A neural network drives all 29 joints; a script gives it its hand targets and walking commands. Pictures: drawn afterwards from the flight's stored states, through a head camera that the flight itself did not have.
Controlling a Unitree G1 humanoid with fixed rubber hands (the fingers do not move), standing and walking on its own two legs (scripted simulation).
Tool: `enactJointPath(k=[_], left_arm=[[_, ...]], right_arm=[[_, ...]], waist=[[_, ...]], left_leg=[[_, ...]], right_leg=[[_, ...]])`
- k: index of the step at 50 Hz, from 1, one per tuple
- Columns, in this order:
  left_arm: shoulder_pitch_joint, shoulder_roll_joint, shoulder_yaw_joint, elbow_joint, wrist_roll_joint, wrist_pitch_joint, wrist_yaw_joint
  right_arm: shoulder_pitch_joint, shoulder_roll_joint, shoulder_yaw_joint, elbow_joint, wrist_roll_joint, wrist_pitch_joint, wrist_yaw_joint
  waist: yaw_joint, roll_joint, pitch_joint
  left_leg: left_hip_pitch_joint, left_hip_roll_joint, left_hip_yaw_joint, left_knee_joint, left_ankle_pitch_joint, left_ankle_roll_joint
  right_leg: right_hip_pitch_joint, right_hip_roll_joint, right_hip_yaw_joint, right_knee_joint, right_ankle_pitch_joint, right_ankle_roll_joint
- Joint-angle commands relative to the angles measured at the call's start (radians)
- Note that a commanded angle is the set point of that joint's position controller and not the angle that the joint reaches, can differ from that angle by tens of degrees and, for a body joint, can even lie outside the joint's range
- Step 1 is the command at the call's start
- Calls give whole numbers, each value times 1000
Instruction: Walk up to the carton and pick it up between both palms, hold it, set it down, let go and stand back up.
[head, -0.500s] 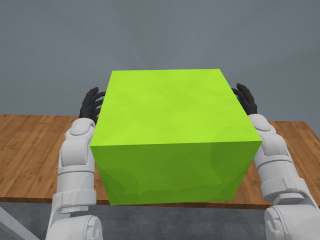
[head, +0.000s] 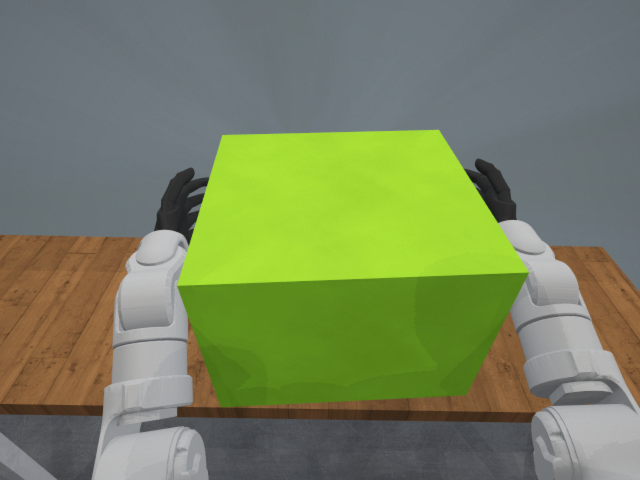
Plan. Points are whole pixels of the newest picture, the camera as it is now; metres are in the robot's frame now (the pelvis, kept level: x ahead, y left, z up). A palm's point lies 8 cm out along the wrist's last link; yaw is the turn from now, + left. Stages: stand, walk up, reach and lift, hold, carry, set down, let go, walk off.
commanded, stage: reach and lift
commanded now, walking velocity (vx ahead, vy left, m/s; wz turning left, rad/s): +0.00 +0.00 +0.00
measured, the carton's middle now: (337, 258) +0.36 -0.01 +0.14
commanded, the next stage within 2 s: hold in 0.24 s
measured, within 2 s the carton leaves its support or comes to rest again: neither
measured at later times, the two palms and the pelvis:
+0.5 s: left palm (156, 229) +0.35 +0.19 +0.20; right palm (490, 209) +0.36 -0.19 +0.21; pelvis -0.01 +0.00 +0.00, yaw +0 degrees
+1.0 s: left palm (150, 223) +0.35 +0.20 +0.21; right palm (486, 200) +0.36 -0.19 +0.22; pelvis -0.01 -0.01 +0.00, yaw +0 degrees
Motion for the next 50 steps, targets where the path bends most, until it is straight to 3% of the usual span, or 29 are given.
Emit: enactJointPath(k=[1, 10, 13, 24, 33, 37, 50], left_arm=[[-606, -523, -446, -181, -103, -38, -116], [-638, -512, -438, -174, -105, -18, -127], [-635, -514, -447, -192, -112, -8, -130], [-651, -495, -431, -223, -108, 39, -136], [-697, -497, -420, -192, -110, 52, -138], [-691, -486, -385, -133, -94, 60, -147], [-702, -488, -409, -181, -109, 46, -150]], right_arm=[[-715, 563, 374, -329, 82, -35, 123], [-731, 562, 348, -300, 74, -13, 115], [-737, 560, 353, -316, 85, -7, 111], [-769, 558, 364, -333, 107, 32, 105], [-816, 571, 340, -300, 98, 47, 110], [-828, 571, 325, -260, 83, 53, 111], [-825, 589, 349, -305, 103, 48, 93]], waist=[[12, 49, -353], [2, 56, -347], [-1, 62, -372], [20, 61, -349], [26, 67, -349], [32, 42, -306], [20, 57, -366]], left_leg=[[-55, -54, -16, -41, 303, -46], [-72, -55, -9, -55, 244, -42], [-60, -56, -12, -44, 284, -48], [-76, -52, -3, -53, 268, -44], [-103, -46, 0, -68, 205, -37], [-130, -48, 4, -83, 148, -22], [-102, -57, 0, -54, 248, -36]], right_leg=[[259, 62, 49, 45, 217, -4], [258, 54, 52, 38, 173, -1], [275, 57, 52, 44, 202, -1], [268, 60, 54, 37, 152, -7], [260, 55, 57, 34, 92, -11], [259, 49, 60, 24, 51, -9], [306, 52, 57, 45, 164, 1]])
